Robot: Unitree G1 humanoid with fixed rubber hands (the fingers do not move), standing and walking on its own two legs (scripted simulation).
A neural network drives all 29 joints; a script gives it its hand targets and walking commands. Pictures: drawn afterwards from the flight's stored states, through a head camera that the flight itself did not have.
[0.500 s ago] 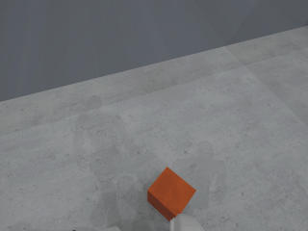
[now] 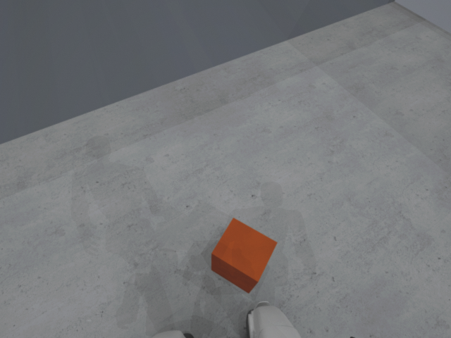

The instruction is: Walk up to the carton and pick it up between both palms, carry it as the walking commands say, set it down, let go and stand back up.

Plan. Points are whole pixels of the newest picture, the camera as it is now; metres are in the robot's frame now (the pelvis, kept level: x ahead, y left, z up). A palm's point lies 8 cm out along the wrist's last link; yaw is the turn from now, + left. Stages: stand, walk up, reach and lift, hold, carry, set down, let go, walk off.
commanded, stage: walk up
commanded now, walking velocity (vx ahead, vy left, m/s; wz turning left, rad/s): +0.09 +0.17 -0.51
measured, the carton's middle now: (241, 257) +0.40 -0.08 -0.64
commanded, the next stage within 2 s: none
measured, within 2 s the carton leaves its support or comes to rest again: neither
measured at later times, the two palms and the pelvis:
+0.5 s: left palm (74, 331) +0.12 +0.27 -0.11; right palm out of the picture +0.00 -0.25 -0.15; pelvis +0.00 +0.03 -0.01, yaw -15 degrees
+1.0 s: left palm (76, 318) +0.15 +0.28 -0.13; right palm out of the picture -0.07 -0.19 -0.12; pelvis -0.02 +0.07 +0.00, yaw -25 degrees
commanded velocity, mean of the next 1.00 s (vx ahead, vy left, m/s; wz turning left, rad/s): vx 0.01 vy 0.07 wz -0.42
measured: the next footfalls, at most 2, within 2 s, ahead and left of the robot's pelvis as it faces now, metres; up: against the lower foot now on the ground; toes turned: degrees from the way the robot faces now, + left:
right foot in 0.32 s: +0.07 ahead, -0.13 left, +0.00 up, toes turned -9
left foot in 0.62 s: +0.06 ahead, +0.17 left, +0.00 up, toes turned -11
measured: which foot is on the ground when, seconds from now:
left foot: down 0.00-0.32, up 0.34-0.60, down 0.62-1.00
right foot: up 0.00-0.30, down 0.32-0.62, up 0.64-1.00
